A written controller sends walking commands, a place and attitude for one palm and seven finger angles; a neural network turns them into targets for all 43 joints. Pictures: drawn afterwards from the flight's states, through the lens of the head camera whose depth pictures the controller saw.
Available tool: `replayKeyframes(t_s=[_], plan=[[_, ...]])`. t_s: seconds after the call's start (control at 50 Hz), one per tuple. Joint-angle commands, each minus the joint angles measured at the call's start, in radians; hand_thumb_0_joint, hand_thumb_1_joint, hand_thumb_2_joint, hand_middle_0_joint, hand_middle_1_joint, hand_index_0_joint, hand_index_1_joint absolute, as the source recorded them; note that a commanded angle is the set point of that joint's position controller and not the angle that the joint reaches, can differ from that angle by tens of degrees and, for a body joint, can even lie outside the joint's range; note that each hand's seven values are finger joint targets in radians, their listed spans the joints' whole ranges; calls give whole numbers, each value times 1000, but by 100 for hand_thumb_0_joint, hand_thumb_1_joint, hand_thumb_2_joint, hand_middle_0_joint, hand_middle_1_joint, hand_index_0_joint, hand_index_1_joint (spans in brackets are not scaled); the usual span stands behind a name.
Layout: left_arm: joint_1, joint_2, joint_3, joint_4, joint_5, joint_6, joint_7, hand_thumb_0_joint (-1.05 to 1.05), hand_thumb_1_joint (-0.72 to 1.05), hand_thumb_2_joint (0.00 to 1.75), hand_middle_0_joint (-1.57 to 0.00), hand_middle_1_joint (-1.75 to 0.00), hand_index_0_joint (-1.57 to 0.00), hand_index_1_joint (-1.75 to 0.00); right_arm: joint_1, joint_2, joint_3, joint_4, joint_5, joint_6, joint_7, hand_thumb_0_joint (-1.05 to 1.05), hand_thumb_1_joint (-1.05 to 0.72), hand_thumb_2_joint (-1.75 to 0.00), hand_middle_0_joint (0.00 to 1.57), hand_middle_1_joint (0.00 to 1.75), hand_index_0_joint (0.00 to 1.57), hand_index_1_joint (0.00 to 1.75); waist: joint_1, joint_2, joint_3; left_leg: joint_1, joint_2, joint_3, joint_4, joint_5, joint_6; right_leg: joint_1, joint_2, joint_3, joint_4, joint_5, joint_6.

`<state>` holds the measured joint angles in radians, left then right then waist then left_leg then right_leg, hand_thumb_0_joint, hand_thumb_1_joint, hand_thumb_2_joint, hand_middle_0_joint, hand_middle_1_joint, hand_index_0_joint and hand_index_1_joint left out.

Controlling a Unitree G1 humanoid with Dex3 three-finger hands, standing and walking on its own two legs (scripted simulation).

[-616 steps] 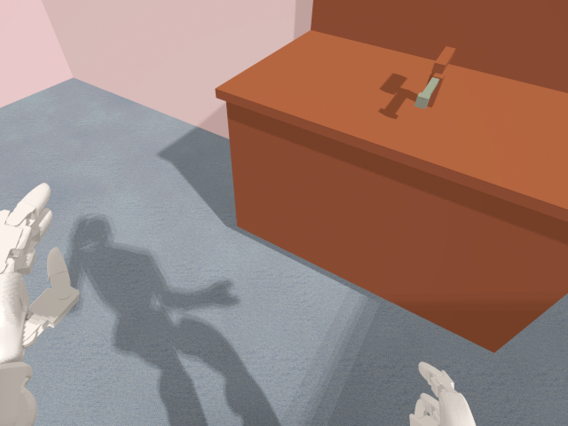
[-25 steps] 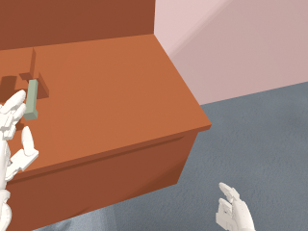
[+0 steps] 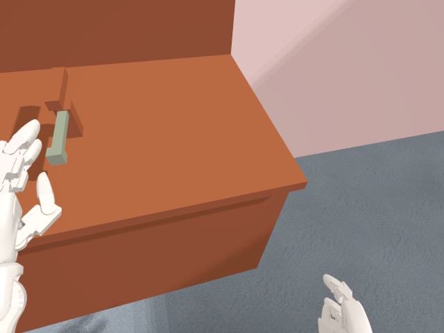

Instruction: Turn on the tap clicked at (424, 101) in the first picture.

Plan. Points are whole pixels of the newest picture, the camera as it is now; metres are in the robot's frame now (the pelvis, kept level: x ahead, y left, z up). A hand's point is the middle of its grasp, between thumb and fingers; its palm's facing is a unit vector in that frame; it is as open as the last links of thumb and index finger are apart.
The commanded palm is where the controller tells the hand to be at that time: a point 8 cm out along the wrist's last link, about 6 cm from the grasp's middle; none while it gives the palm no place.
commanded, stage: turn the palm inward beside the body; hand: left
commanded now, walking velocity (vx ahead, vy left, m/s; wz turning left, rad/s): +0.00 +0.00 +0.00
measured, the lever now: (56, 155) +0.40 +0.38 +0.06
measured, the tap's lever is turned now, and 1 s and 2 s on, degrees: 0 0 0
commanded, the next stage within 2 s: none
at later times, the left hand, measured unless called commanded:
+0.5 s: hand (69, 235) +0.20 +0.23 +0.15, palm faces +0.54 -0.78 -0.30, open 7.4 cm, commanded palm +0.15 +0.26 +0.16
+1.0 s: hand (84, 245) +0.20 +0.21 +0.13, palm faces +0.49 -0.84 -0.24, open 7.4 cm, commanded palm +0.14 +0.25 +0.14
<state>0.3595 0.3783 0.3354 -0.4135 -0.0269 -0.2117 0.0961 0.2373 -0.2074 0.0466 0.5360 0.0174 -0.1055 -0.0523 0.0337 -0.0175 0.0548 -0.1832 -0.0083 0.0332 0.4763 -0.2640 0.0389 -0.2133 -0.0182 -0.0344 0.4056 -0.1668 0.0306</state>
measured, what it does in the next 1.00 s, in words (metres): shifts its weight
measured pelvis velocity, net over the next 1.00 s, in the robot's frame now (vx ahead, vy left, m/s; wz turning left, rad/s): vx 0.02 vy -0.04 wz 0.07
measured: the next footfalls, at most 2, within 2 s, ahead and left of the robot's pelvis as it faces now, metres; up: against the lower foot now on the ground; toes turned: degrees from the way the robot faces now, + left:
none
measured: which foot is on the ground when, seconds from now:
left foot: down 0.00-1.00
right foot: down 0.00-1.00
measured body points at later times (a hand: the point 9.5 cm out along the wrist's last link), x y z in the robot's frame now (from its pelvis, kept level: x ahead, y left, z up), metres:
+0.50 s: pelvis +0.00 -0.06 -0.02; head -0.01 -0.07 +0.43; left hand +0.17 +0.27 +0.16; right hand +0.21 -0.27 -0.10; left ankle +0.00 +0.09 -0.74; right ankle +0.04 -0.14 -0.74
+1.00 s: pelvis +0.02 -0.04 -0.02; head +0.02 -0.06 +0.43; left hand +0.17 +0.26 +0.14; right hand +0.22 -0.26 -0.11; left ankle +0.00 +0.09 -0.74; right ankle +0.04 -0.14 -0.74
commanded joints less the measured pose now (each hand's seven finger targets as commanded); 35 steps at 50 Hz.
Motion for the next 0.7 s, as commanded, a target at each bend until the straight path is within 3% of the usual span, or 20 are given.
replayKeyframes(t_s=[0.0,0.02,0.04,0.06,0.08,0.12,0.14,0.16,0.18,0.22,0.26,0.28,0.32,0.36,0.4,0.46,0.52,0.56,0.62,0.68], plan=[[-357,136,49,78,-44,64,-36,0,90,90,-20,-30,-20,-30,-76,-139,-73,-81,-37,-73,27,0,-90,-90,20,30,20,30,-2,227,-216,76,36,-112,-89,526,-158,6,68,-75,92,40,-86],[-368,90,82,-57,-95,98,-68,0,90,90,-20,-30,-20,-30,-72,-183,-87,-63,-39,-82,33,0,-90,-90,20,30,20,30,18,206,-316,181,38,-78,-59,524,-144,-12,67,-45,77,93,-65],[-266,140,110,19,-125,149,-81,0,90,90,-20,-30,-20,-30,-91,-195,-89,-45,-26,-82,27,0,-90,-90,20,30,20,30,35,122,-273,128,30,-65,-60,440,-119,19,59,-54,68,101,-65],[-180,46,38,86,-129,201,-95,0,90,90,-20,-30,-20,-30,-135,-181,-63,-55,-5,-74,39,0,-90,-90,20,30,20,30,31,83,-190,68,27,-56,-78,362,-116,15,67,-70,59,96,-62],[-200,58,19,25,-100,208,-99,0,90,90,-20,-30,-20,-30,-151,-199,-65,-56,-3,-74,47,0,-90,-90,20,30,20,30,22,0,-171,15,27,-67,-83,293,-86,16,56,-82,67,97,-60],[-141,92,21,-39,-51,203,-71,0,90,90,-20,-30,-20,-30,-197,-186,-62,-76,-5,-63,47,0,-90,-90,20,30,20,30,21,-2,-115,-45,21,-73,-98,110,-48,-10,52,-79,87,1,-57],[-125,109,38,-90,-40,179,-50,0,90,90,-20,-30,-20,-30,-210,-181,-64,-89,-12,-61,45,0,-90,-90,20,30,20,30,21,-11,-123,-69,17,-71,-89,57,-37,-18,48,-74,94,-36,-55],[-119,181,108,-145,-41,149,-22,0,90,90,-20,-30,-20,-30,-224,-174,-60,-92,-12,-58,42,0,-90,-90,20,30,20,30,34,34,-132,-73,14,-58,-81,30,-35,-16,54,-60,97,-62,-56],[-183,203,123,-220,-31,102,-2,0,90,90,-20,-30,-20,-30,-221,-163,-66,-102,-29,-64,40,0,-90,-90,20,30,20,30,26,42,-186,-83,5,-60,-66,29,-34,-20,44,-53,104,-81,-57],[-150,187,150,-207,-51,28,38,0,90,90,-20,-30,-20,-30,-216,-141,-64,-91,-31,-75,32,0,-90,-90,20,30,20,30,31,30,-170,-109,1,-53,-34,-23,-28,-54,45,-42,112,-142,-52],[-193,252,202,-221,-47,-24,74,0,90,90,-20,-30,-20,-30,-196,-136,-64,-67,-29,-85,25,0,-90,-90,20,30,20,30,32,86,-162,-127,-3,-42,-8,-62,-26,-83,43,-23,110,-187,-49],[-228,197,148,-225,-43,-38,83,0,90,90,-20,-30,-20,-30,-192,-124,-65,-70,-31,-95,25,0,-90,-90,20,30,20,30,24,129,-172,-135,-11,-40,6,-68,-24,-85,31,-15,111,-195,-53],[-182,162,128,-127,-50,-24,87,0,90,90,-20,-30,-20,-30,-173,-130,-67,-43,-24,-105,20,0,-90,-90,20,30,20,30,12,104,-133,-164,-15,-35,34,-109,-18,-107,25,1,97,-235,-48],[-219,177,115,-94,-53,11,69,0,90,90,-20,-30,-20,-30,-174,-140,-62,-34,-15,-107,10,0,-90,-90,20,30,20,30,-4,88,-103,-182,-21,-31,54,-161,-10,-123,10,29,61,-302,-41],[-246,157,64,-97,-69,52,40,0,90,90,-20,-30,-20,-30,-195,-141,-65,-36,-11,-112,-3,0,-90,-90,20,30,20,30,-3,47,-110,-199,-23,-32,79,-157,-7,-100,-17,79,23,-372,-34],[-217,166,68,-88,-85,101,11,0,90,90,-20,-30,-20,-30,-208,-140,-65,-32,-3,-115,-19,0,-90,-90,20,30,20,30,8,33,-100,-211,-15,-37,114,-127,-11,-87,-46,143,-12,-418,-24],[-143,169,112,-105,-113,104,1,0,90,90,-20,-30,-20,-30,-204,-141,-79,-25,-5,-114,-22,0,-90,-90,20,30,20,30,27,-42,-151,-238,5,-66,139,-69,-22,-27,-88,182,7,-278,4],[-89,194,165,-118,-127,90,4,0,90,90,-20,-30,-20,-30,-192,-136,-83,-21,-1,-115,-18,0,-90,-90,20,30,20,30,47,-18,-177,-238,5,-65,145,-34,-26,-4,-87,175,35,-186,9],[-8,156,171,-146,-150,58,4,0,90,90,-20,-30,-20,-30,-153,-139,-91,-22,-5,-122,-12,0,-90,-90,20,30,20,30,46,-29,-249,-222,-6,-56,160,106,-20,39,-69,122,124,129,14],[38,128,163,-159,-159,38,-3,0,90,90,-20,-30,-20,-30,-119,-138,-93,-25,-1,-133,-7,0,-90,-90,20,30,20,30,39,-3,-263,-182,-13,-40,160,183,-14,21,-38,55,173,270,3]])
